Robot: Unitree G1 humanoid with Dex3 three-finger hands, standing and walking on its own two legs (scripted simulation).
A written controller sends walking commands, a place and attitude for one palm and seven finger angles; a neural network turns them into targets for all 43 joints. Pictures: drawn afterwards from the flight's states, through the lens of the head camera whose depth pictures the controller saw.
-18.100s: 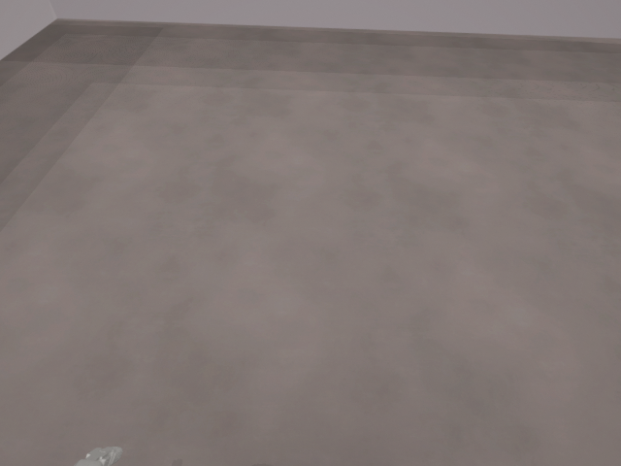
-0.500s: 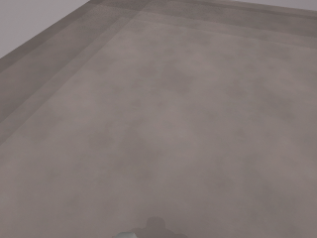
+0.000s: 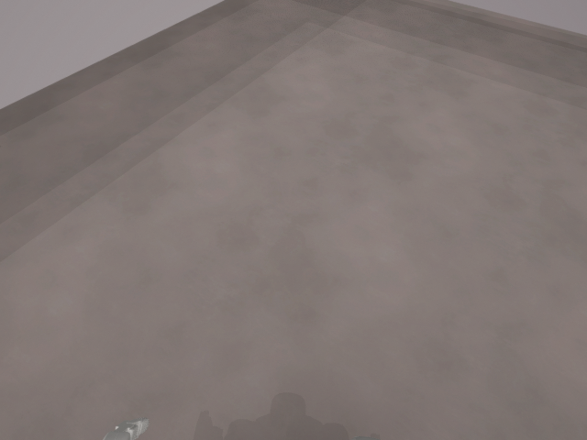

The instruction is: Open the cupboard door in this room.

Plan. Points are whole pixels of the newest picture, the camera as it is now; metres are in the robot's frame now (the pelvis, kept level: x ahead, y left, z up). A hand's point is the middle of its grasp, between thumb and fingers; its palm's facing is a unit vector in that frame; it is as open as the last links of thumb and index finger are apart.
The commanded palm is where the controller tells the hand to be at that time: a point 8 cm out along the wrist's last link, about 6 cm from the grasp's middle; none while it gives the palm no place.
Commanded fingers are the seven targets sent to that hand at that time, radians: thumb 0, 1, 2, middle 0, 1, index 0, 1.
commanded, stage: turn or walk to find it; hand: left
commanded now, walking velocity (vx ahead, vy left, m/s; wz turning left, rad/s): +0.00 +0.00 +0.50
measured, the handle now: out of the picture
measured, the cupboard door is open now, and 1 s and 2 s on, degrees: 0 0 0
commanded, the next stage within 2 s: none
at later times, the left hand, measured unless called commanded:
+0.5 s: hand out of the picture -0.03 +0.17 -0.17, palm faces +0.31 -0.92 -0.26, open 7.4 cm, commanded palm none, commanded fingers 0.00 0.90 0.90 -0.20 -0.30 -0.20 -0.30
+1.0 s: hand out of the picture -0.02 +0.23 -0.15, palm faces +0.52 -0.82 -0.26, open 7.4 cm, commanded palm none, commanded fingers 0.00 0.90 0.90 -0.20 -0.30 -0.20 -0.30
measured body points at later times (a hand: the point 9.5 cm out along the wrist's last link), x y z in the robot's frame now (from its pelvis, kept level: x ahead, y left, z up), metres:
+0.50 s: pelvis -0.01 -0.03 +0.00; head +0.03 -0.03 +0.44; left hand -0.05 +0.22 -0.15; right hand +0.12 -0.26 -0.16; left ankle -0.08 +0.11 -0.69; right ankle -0.01 -0.13 -0.74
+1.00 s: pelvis -0.02 -0.01 +0.00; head +0.01 +0.01 +0.45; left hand -0.05 +0.27 -0.13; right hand +0.17 -0.19 -0.15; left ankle -0.07 +0.09 -0.74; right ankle +0.05 -0.13 -0.70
